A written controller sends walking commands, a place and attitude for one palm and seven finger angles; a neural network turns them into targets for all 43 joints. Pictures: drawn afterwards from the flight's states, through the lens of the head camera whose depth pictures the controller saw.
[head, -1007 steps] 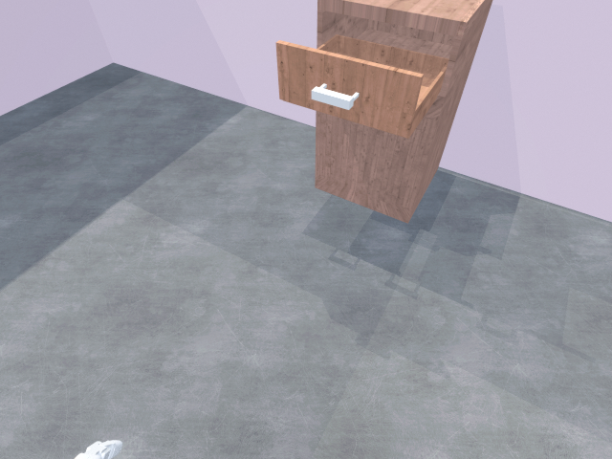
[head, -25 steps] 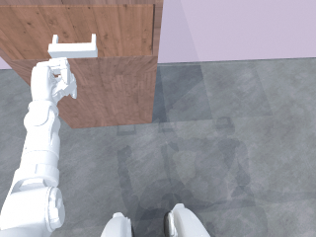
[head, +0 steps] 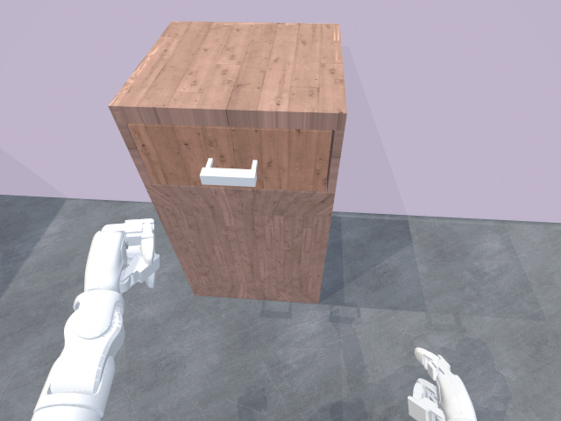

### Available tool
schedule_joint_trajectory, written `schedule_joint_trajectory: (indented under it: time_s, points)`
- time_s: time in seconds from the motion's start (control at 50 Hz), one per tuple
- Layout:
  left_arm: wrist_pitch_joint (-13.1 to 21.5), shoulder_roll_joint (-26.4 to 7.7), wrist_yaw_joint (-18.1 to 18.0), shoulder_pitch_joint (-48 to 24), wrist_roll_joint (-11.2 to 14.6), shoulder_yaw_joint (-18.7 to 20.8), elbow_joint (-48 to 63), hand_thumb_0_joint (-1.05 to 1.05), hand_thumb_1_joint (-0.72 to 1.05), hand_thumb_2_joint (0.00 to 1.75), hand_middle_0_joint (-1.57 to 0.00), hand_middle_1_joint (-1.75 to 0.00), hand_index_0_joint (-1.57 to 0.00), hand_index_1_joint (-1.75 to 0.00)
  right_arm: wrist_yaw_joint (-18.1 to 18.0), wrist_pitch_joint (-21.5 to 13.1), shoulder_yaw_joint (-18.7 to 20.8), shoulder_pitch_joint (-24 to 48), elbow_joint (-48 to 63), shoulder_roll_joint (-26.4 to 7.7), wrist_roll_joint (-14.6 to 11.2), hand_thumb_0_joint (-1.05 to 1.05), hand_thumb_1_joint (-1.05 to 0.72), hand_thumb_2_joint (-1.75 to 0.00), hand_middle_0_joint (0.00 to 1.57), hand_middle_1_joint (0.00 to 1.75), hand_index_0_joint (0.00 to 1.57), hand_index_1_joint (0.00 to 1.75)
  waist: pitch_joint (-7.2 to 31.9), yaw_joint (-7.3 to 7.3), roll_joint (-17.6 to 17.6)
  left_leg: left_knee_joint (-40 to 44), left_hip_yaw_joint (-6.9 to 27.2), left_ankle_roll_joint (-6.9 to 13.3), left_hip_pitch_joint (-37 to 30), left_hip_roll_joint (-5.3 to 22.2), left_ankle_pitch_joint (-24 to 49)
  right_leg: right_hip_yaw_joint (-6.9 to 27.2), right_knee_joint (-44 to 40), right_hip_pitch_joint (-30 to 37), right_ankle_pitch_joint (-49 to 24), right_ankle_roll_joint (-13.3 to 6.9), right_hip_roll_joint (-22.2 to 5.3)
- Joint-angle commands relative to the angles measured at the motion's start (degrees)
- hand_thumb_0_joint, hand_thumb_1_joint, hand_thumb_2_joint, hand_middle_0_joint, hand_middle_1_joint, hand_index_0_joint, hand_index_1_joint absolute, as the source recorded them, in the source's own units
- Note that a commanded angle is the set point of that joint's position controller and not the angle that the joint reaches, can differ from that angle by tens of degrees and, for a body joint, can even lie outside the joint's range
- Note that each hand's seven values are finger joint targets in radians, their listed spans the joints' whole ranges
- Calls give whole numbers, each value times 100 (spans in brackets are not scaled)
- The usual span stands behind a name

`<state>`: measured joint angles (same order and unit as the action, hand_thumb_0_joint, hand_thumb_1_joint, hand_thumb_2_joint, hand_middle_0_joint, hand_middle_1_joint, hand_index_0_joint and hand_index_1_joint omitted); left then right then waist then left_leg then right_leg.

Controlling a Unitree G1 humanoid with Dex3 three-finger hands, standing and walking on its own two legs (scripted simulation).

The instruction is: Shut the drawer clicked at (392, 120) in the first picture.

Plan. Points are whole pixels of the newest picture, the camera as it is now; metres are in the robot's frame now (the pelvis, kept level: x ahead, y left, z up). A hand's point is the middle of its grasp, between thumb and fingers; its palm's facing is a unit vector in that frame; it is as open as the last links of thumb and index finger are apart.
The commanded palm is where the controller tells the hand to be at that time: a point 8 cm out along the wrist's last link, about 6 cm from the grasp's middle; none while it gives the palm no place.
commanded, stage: draw the hand back to the body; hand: left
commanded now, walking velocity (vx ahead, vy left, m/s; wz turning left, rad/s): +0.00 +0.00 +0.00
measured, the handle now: (230, 170) +0.63 +0.16 -0.05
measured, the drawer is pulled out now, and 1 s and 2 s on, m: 0.00 0.00 0.00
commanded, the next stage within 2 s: step back with the hand held close in 0.64 s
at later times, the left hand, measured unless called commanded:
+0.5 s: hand (41, 327) +0.18 +0.24 +0.17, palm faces +0.40 -0.82 -0.41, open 3.3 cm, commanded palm +0.13 +0.28 +0.19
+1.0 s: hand (43, 337) +0.17 +0.24 +0.16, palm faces +0.33 -0.82 -0.47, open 3.3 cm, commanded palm +0.11 +0.28 +0.19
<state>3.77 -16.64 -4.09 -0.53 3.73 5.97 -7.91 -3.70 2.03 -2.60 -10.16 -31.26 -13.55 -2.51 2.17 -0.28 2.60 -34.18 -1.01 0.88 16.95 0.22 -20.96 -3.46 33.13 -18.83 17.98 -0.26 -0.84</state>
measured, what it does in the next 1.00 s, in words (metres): stands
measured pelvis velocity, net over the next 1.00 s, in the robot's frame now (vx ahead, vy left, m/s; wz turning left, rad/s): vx -0.02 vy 0.00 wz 0.01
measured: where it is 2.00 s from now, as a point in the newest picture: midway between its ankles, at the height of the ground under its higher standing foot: outside the picture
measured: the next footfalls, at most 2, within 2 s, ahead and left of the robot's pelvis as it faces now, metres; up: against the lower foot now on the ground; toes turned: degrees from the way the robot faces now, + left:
none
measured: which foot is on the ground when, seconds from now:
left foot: down 0.00-1.00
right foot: down 0.00-1.00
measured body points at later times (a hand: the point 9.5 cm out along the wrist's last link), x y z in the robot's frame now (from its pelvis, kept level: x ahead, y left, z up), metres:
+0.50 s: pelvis +0.00 +0.00 +0.01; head -0.02 -0.03 +0.46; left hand +0.15 +0.28 +0.19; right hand +0.19 -0.22 -0.07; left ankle -0.04 +0.11 -0.73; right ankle -0.01 -0.12 -0.73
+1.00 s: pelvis -0.02 +0.00 +0.01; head +0.00 -0.02 +0.46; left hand +0.15 +0.28 +0.19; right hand +0.15 -0.24 -0.08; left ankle -0.04 +0.11 -0.73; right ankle -0.01 -0.12 -0.73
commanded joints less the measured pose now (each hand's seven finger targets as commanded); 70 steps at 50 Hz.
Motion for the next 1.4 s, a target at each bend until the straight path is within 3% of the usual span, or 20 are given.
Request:
schedule_joint_trajectory:
  time_s: [0.0, 0.06, 0.14, 0.28, 0.34, 0.44, 0.48, 0.54, 0.58, 0.68, 0.74, 0.76, 0.78, 0.82, 0.88, 0.92, 1.04, 1.14, 1.3, 1.38]
  points:
    - [231, -860, -195, -1064, -13, 442, 1952, 0, 90, 90, -140, -160, -140, -160, -100, -382, 192, 484, 757, -607, 49, 0, -90, -90, 20, 30, 20, 30, 932, 1, 18, 906, 113, 65, -782, 38, 1830, 106, -679, 1111, -1623, -129, 22]
    - [185, -845, -189, -328, -5, 529, 2371, 0, 90, 90, -140, -160, -140, -160, -80, -501, 169, 538, 707, -573, 95, 0, -90, -90, 20, 30, 20, 30, 748, -82, 115, 1074, 106, 51, -1013, 64, 2127, 100, -860, 1306, -1790, -126, 25]
    - [161, -946, -177, 445, 11, 779, 2854, 0, 90, 90, -140, -160, -140, -160, -61, -605, 184, 656, 662, -578, 162, 0, -90, -90, 20, 30, 20, 30, 401, -165, -182, 1251, 100, 62, -1003, 83, 2142, 84, -1063, 1472, -1803, -117, 43]
    - [303, -1114, -219, 1592, 17, 1272, 4160, 0, 90, 90, -140, -160, -140, -160, -22, -818, 225, 686, 660, -488, 214, 0, -90, -90, 20, 30, 20, 30, 424, -260, 216, 1288, 71, 63, -1120, 61, 2268, 132, -1153, 1686, -1894, -109, 5]
    - [336, -1182, -236, 2190, 15, 1460, 4462, 0, 90, 90, -140, -160, -140, -160, -16, -947, 264, 682, 623, -504, 225, 0, -90, -90, 20, 30, 20, 30, 295, -300, 10, 1258, 81, 66, -1070, 77, 2281, 123, -1195, 1641, -1885, -95, 37]
    - [428, -1300, -282, 2857, 18, 1808, 4857, 0, 90, 90, -140, -160, -140, -160, -64, -1098, 304, 683, 599, -481, 203, 0, -90, -90, 20, 30, 20, 30, 70, -365, 125, 1241, 64, 71, -1015, 90, 1971, 160, -1282, 1487, -1602, -94, 47]
    - [438, -1000, -265, 2755, -5, 1539, 4602, 0, 90, 90, -140, -160, -140, -160, -75, -1117, 300, 614, 510, -486, 210, 0, -90, -90, 20, 30, 20, 30, -231, -254, -47, 1268, 56, 88, -952, 89, 1744, 144, -1310, 1291, -1368, -67, 24]
    - [450, -1004, -284, 2497, -40, 1498, 4491, 0, 90, 90, -140, -160, -140, -160, -121, -1161, 330, 636, 481, -535, 211, 0, -90, -90, 20, 30, 20, 30, -423, -249, -78, 1311, 93, 115, -958, 71, 1363, 166, -1444, 1098, -870, -66, 35]
    - [498, -1093, -317, 2455, -43, 1578, 4550, 0, 90, 90, -140, -160, -140, -160, -152, -1192, 319, 606, 476, -523, 233, 0, -90, -90, 20, 30, 20, 30, -194, -285, -71, 1336, 107, 131, -1001, 62, 1301, 173, -1398, 1234, -792, -67, -1]
    - [534, -1178, -331, 2439, -50, 1648, 4727, 0, 90, 90, -140, -160, -140, -160, -174, -1297, 279, 661, 475, -475, 259, 0, -90, -90, 20, 30, 20, 30, -80, -348, 159, 1354, 108, 106, -1029, 31, 1408, 204, -1394, 1412, -949, -85, -5]
    - [510, -1231, -334, 2615, -52, 1751, 4621, 0, 90, 90, -140, -160, -140, -160, -187, -1327, 295, 683, 443, -480, 265, 0, -90, -90, 20, 30, 20, 30, -76, -397, 76, 1347, 88, 100, -1047, 35, 1601, 216, -1410, 1475, -1169, -91, 26]
    - [748, -1789, -352, 2144, -58, 2415, 4977, 0, 90, 90, -140, -160, -140, -160, -127, -1136, 339, 587, 596, -641, 271, 0, -90, -90, 20, 30, 20, 30, -637, -68, -181, 1158, 244, 203, -452, 109, 1257, 852, -1762, 889, -1259, -93, -315]
    - [756, -1378, -311, 2736, -85, 2166, 4377, 0, 90, 90, -140, -160, -140, -160, -109, -1005, 367, 517, 454, -530, 282, 0, -90, -90, 20, 30, 20, 30, -518, -50, -444, 1037, 260, 179, -529, 108, 1257, 794, -1813, 844, -1134, -124, -460]
    - [824, -1124, -269, 3118, -95, 1876, 4489, 0, 90, 90, -140, -160, -140, -160, -64, -838, 407, 535, 527, -554, 299, 0, -90, -90, 20, 30, 20, 30, -267, -9, -318, 949, 211, 170, -552, 136, 1378, 757, -1773, 784, -1136, -115, -536]
    - [950, -1175, -295, 3439, -75, 1933, 4689, 0, 90, 90, -140, -160, -140, -160, -72, -716, 460, 535, 612, -591, 297, 0, -90, -90, 20, 30, 20, 30, 211, -4, 62, 1122, 262, 160, -501, 185, 1889, 511, -1401, 1119, -1754, -70, -452]
    - [998, -1299, -331, 3549, -54, 2041, 4859, 0, 90, 90, -140, -160, -140, -160, -85, -655, 506, 525, 681, -611, 271, 0, -90, -90, 20, 30, 20, 30, 555, -4, -21, 1152, 300, 153, -511, 230, 2382, 372, -1143, 1345, -2218, -13, -374]
    - [1046, -1517, -373, 3707, -19, 2236, 5077, 0, 90, 90, -140, -160, -140, -160, -157, -539, 590, 585, 818, -627, 233, 0, -90, -90, 20, 30, 20, 30, 836, -42, 35, 1161, 374, 135, -371, 309, 3066, 262, -736, 1453, -2763, 68, -261]
    - [1086, -1474, -386, 3709, -55, 2207, 5097, 0, 90, 90, -140, -160, -140, -160, -162, -533, 622, 581, 871, -679, 229, 0, -90, -90, 20, 30, 20, 30, 626, -26, 87, 1332, 476, 211, 183, 388, 2358, 315, -610, 1453, -2282, 105, -178]
    - [1249, -1443, -438, 3622, -187, 2232, 5136, 0, 90, 90, -140, -160, -140, -160, -131, -666, 616, 514, 926, -702, 205, 0, -90, -90, 20, 30, 20, 30, 247, 35, 66, 1630, 653, 413, 1548, 465, -113, 510, -471, 1687, -1233, 122, -129]
    - [1329, -1475, -471, 3606, -212, 2293, 5226, 0, 90, 90, -140, -160, -140, -160, -130, -754, 626, 424, 901, -692, 225, 0, -90, -90, 20, 30, 20, 30, 259, 64, -86, 1395, 608, 391, 1582, 364, -451, 676, -703, 1451, -864, 74, -232]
